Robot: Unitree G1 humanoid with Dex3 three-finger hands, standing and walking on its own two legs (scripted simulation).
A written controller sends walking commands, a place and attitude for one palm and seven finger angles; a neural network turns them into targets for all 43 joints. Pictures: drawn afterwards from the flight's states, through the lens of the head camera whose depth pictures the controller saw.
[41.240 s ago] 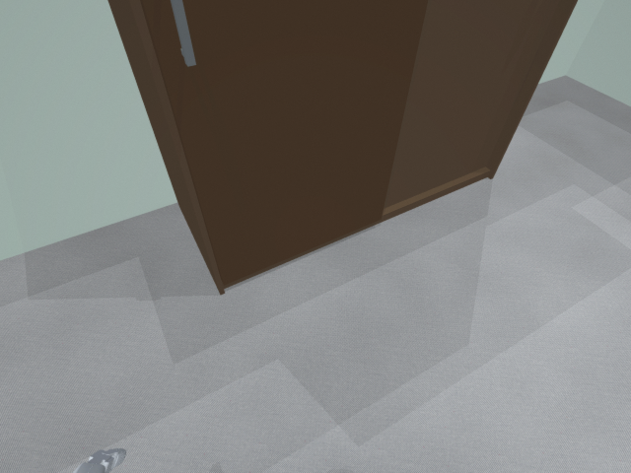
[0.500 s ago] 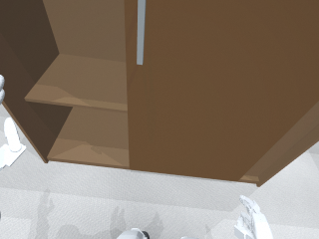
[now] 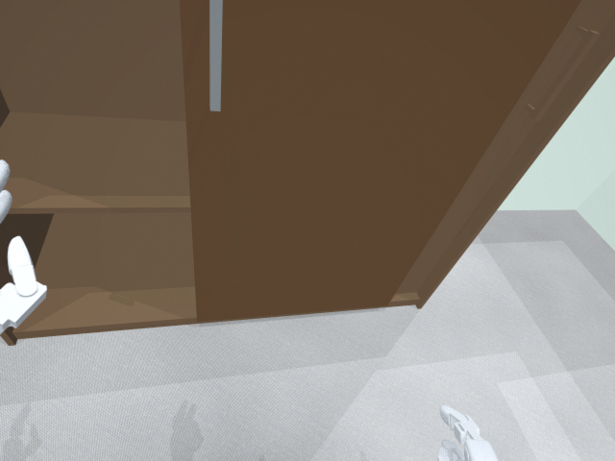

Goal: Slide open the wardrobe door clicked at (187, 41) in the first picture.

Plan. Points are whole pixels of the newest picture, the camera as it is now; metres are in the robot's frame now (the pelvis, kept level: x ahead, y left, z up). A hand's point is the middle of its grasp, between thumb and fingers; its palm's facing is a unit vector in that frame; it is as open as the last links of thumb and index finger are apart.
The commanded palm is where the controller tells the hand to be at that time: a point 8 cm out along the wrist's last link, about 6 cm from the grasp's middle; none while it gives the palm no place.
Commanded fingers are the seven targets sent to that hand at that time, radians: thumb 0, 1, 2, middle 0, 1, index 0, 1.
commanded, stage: stop stepping back and stand still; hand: left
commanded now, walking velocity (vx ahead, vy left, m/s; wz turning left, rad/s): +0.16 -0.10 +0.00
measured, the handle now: (215, 47) +0.68 +0.18 +0.21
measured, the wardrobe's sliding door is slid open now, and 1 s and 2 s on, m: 0.54 0.54 0.54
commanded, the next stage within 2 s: none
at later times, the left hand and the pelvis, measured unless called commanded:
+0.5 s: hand out of the picture +0.13 +0.32 +0.18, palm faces +0.38 -0.83 -0.40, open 7.5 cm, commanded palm +0.08 +0.38 +0.18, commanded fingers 0.00 0.90 0.90 -0.20 -0.30 -0.20 -0.30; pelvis -0.06 +0.07 +0.00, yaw +1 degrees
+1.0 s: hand out of the picture +0.19 +0.36 +0.18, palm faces +0.39 -0.71 -0.58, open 7.4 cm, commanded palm +0.13 +0.40 +0.18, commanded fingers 0.00 0.90 0.90 -0.20 -0.30 -0.20 -0.30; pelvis +0.00 +0.10 +0.00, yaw +2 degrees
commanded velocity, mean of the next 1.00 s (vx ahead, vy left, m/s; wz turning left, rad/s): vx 0.07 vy -0.07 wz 0.00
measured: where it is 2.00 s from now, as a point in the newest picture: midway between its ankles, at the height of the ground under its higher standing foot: outside the picture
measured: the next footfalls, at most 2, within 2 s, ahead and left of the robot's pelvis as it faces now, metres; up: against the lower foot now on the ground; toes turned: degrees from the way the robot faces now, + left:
right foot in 0.12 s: +0.02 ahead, -0.09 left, +0.00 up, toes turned -4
left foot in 0.24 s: +0.02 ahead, +0.21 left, +0.00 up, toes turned +3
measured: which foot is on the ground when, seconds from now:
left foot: down 0.00-0.06, up 0.08-0.22, down 0.24-1.00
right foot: up 0.00-0.10, down 0.12-0.24, up 0.26-0.52, down 0.54-0.70, up 0.72-0.90, down 0.92-1.00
